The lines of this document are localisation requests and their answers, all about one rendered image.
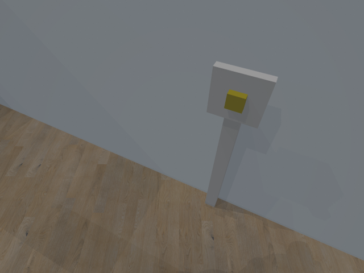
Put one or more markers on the button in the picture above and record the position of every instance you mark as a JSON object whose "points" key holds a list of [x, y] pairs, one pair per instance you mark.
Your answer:
{"points": [[235, 101]]}

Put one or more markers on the panel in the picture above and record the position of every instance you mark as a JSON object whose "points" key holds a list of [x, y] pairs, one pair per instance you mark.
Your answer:
{"points": [[259, 87]]}

